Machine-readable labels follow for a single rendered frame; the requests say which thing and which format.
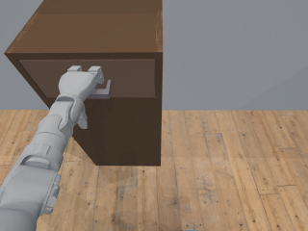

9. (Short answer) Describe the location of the drawer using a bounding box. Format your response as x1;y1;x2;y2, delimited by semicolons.
19;59;156;97

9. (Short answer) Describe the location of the robot left upper arm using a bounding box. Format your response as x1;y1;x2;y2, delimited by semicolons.
0;165;62;231

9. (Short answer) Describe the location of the robot left hand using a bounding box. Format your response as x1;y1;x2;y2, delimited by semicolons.
58;65;104;129

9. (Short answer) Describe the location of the cabinet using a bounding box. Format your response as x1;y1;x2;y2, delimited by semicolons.
4;0;164;167

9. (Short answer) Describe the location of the handle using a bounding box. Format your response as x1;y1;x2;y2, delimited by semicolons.
88;80;112;99

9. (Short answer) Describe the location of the left robot forearm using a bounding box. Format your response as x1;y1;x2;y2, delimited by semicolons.
0;93;84;203

